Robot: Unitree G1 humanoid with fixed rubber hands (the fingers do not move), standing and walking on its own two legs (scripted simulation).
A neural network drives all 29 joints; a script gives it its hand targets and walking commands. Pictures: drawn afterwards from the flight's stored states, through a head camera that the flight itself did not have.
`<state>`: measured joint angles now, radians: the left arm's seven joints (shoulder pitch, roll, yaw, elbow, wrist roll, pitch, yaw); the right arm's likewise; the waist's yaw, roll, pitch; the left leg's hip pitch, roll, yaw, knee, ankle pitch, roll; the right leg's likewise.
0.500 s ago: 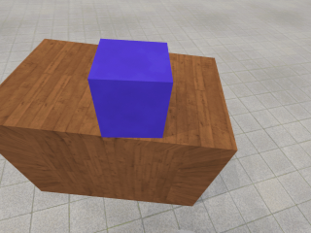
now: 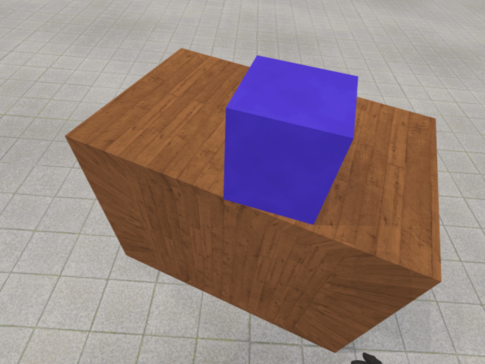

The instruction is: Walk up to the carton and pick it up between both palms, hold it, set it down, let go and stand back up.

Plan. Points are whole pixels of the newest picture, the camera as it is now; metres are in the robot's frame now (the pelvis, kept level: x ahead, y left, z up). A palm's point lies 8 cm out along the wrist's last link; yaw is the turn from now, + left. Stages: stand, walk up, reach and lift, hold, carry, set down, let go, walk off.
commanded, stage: walk up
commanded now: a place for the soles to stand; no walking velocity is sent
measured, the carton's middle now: (285, 142) +0.55 -0.08 +0.06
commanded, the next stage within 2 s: none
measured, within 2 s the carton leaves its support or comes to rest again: neither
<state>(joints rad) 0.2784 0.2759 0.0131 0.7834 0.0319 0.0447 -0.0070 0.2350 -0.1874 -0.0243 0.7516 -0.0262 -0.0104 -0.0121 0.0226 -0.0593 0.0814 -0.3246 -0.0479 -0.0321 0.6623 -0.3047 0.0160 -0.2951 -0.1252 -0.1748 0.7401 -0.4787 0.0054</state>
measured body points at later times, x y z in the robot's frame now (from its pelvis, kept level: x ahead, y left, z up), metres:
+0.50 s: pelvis +0.01 -0.03 +0.01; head +0.02 -0.02 +0.46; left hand +0.05 +0.23 -0.13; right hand +0.13 -0.26 -0.12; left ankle +0.03 +0.11 -0.72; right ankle +0.00 -0.16 -0.72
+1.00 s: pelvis +0.03 -0.02 +0.01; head +0.03 -0.02 +0.46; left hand -0.01 +0.25 -0.13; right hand +0.17 -0.26 -0.12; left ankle +0.03 +0.10 -0.70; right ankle +0.00 -0.16 -0.72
